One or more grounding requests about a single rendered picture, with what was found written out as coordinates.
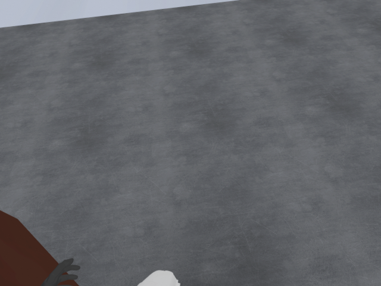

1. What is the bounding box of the pedestal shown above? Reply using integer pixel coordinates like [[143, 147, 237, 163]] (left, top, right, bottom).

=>
[[0, 211, 79, 286]]

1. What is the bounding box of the robot left thigh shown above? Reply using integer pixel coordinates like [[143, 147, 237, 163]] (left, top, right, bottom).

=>
[[138, 271, 180, 286]]

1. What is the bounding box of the robot left hand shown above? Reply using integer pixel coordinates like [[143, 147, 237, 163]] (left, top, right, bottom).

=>
[[41, 258, 80, 286]]

